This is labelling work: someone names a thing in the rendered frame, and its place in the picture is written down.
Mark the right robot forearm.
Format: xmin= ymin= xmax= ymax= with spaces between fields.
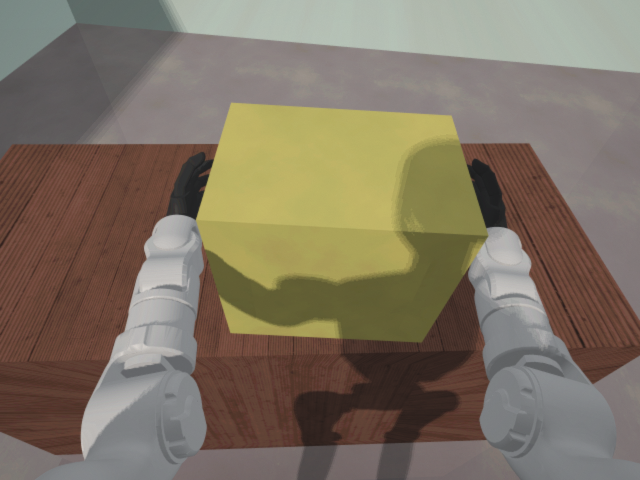
xmin=468 ymin=227 xmax=617 ymax=455

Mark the robot right hand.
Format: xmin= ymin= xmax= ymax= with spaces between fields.
xmin=467 ymin=159 xmax=508 ymax=228

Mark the left robot upper arm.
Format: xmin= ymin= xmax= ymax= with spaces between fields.
xmin=35 ymin=369 xmax=207 ymax=480

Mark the right robot upper arm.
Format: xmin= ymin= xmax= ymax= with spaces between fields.
xmin=479 ymin=365 xmax=640 ymax=480

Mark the pedestal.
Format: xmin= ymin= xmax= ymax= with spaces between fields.
xmin=0 ymin=143 xmax=640 ymax=455

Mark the robot left hand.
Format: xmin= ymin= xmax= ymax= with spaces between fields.
xmin=166 ymin=152 xmax=214 ymax=220

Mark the carton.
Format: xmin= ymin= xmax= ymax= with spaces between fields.
xmin=196 ymin=103 xmax=489 ymax=343

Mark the left robot forearm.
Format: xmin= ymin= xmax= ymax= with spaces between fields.
xmin=81 ymin=215 xmax=204 ymax=459

